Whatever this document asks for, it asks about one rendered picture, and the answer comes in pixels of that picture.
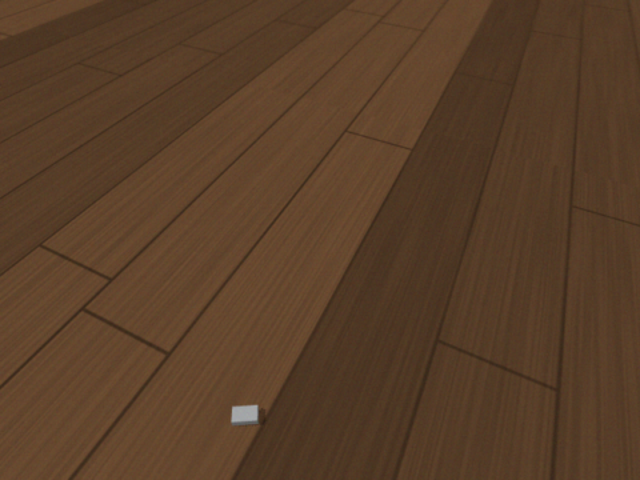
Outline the small box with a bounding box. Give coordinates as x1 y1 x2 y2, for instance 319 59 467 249
231 405 259 426

